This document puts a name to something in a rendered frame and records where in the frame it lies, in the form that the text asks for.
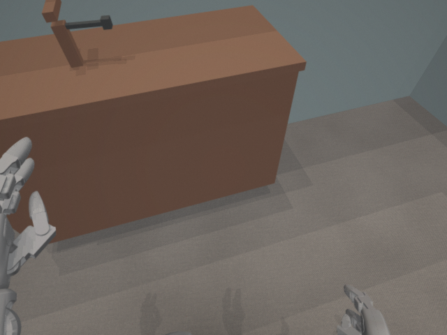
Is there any counter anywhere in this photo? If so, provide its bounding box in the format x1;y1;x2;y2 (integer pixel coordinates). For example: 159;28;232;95
0;0;306;244

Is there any left robot forearm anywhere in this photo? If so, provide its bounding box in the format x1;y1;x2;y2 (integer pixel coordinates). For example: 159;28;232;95
0;288;21;335

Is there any robot right hand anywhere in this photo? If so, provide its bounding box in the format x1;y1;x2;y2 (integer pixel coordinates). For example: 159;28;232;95
337;285;390;335

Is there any robot left hand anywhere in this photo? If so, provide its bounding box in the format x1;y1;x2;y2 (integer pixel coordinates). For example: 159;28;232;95
0;137;56;289

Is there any tap lever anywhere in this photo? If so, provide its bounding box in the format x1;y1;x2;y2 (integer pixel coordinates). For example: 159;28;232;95
65;15;112;30

